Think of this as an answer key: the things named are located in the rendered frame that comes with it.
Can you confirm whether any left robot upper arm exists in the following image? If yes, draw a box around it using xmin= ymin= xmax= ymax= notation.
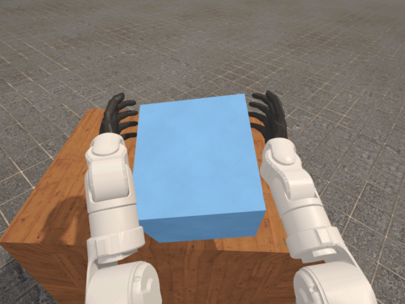
xmin=86 ymin=261 xmax=162 ymax=304

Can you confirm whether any right robot upper arm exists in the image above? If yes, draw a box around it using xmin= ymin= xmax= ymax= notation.
xmin=294 ymin=260 xmax=377 ymax=304

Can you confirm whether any pedestal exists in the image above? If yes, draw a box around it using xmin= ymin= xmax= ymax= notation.
xmin=0 ymin=108 xmax=325 ymax=304

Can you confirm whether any robot right hand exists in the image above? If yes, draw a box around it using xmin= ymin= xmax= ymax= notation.
xmin=248 ymin=91 xmax=288 ymax=144

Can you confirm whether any carton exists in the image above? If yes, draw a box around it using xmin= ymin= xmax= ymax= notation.
xmin=133 ymin=94 xmax=266 ymax=243

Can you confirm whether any right robot forearm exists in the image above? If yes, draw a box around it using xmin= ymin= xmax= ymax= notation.
xmin=260 ymin=137 xmax=377 ymax=303

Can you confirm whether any left robot forearm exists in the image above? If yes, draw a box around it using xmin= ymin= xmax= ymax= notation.
xmin=84 ymin=133 xmax=145 ymax=304

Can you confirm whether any robot left hand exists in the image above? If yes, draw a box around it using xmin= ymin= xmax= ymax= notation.
xmin=99 ymin=92 xmax=138 ymax=140

